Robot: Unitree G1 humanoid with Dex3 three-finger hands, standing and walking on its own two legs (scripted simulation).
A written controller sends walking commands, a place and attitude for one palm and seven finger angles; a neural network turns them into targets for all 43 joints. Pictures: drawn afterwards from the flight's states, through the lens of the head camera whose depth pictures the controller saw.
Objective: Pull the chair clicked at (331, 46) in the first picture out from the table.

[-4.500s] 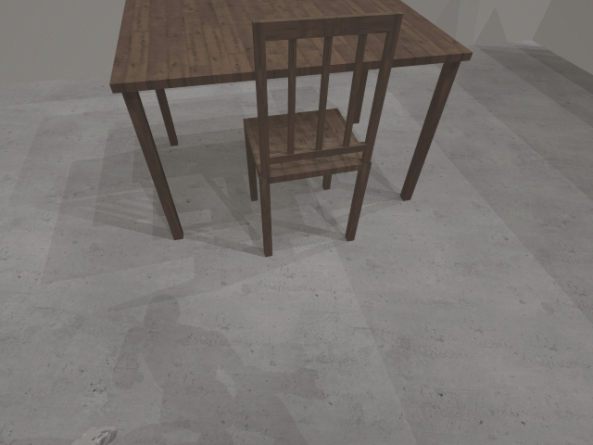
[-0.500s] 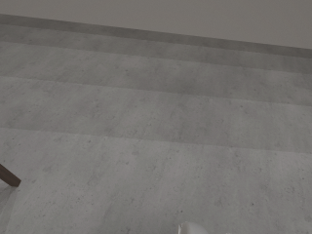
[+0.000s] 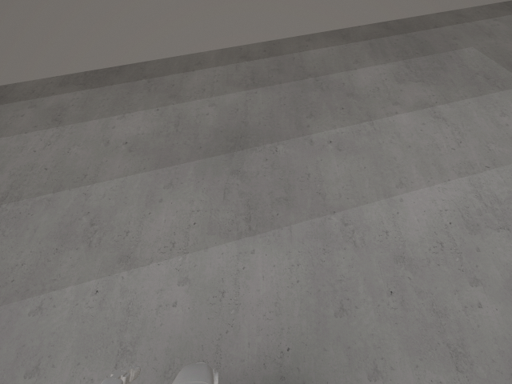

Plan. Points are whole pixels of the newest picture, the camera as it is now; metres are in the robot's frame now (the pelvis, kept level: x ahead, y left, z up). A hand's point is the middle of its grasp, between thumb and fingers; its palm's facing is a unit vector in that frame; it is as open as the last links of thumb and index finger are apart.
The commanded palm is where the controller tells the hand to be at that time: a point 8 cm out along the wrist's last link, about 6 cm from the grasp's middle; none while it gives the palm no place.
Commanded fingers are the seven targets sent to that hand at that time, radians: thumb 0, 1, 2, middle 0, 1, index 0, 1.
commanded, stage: walk to a spot facing it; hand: left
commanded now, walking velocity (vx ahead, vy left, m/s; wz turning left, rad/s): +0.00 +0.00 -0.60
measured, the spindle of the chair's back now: out of the picture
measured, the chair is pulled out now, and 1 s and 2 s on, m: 0.00 0.00 0.00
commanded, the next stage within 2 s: turn to face it in 1.78 s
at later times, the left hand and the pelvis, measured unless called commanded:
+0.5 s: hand out of the picture +0.11 +0.24 -0.17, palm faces -0.23 -0.95 -0.19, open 7.4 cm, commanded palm none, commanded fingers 0.00 0.90 0.90 -0.20 -0.30 -0.20 -0.30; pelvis -0.01 +0.06 +0.01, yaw -19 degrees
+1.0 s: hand out of the picture +0.13 +0.11 -0.14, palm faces -0.50 -0.83 -0.24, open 7.3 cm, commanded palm none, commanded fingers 0.00 0.90 0.90 -0.20 -0.30 -0.20 -0.30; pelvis -0.03 -0.01 +0.01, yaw -35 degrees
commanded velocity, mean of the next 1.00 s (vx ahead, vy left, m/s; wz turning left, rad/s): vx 0.07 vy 0.00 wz -0.58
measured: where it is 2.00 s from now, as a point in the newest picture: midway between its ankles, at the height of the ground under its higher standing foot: outside the picture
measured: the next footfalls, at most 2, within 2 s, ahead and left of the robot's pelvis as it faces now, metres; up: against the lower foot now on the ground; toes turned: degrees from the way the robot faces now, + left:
left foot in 0.16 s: +0.05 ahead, +0.15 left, +0.00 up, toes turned -1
right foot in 0.66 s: -0.04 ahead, -0.09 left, +0.00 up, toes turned -32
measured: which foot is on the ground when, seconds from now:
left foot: up 0.00-0.14, down 0.16-0.66, up 0.68-1.00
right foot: down 0.00-0.18, up 0.20-0.64, down 0.66-1.00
